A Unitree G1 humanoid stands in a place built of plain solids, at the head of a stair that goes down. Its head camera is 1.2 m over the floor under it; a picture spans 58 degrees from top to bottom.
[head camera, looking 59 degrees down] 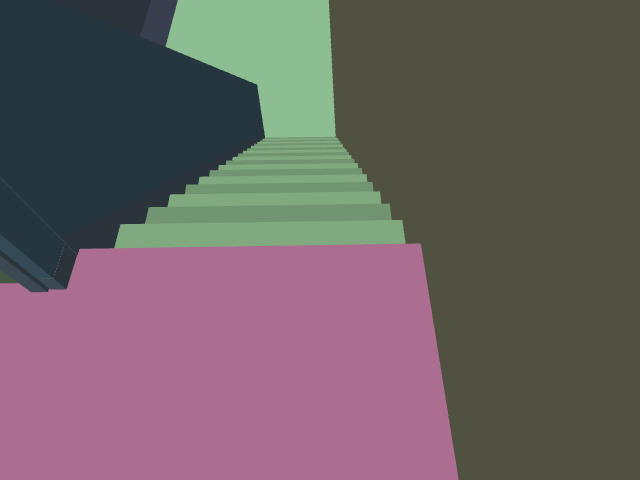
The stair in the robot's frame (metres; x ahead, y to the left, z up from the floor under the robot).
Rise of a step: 0.20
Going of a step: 0.22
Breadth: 1.10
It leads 1 degrees to the left of straight ahead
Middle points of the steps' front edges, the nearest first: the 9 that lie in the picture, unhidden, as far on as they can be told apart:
0.70 0.22 0.00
0.93 0.23 -0.20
1.15 0.23 -0.40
1.38 0.23 -0.61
1.60 0.24 -0.81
1.82 0.24 -1.01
2.05 0.25 -1.22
2.27 0.25 -1.42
2.50 0.25 -1.62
